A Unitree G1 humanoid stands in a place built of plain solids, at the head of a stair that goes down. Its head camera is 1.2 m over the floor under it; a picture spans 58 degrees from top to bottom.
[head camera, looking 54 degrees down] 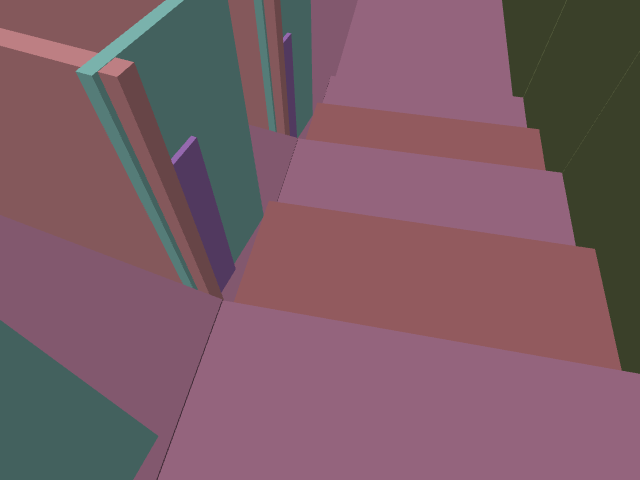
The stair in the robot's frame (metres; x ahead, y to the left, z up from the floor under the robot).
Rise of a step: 0.12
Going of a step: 0.50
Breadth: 1.24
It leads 11 degrees to the right of straight ahead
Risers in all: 5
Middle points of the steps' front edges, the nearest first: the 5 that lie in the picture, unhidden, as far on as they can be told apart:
0.52 -0.31 0.00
1.03 -0.41 -0.11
1.54 -0.50 -0.23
2.01 -0.59 -0.36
2.47 -0.68 -0.50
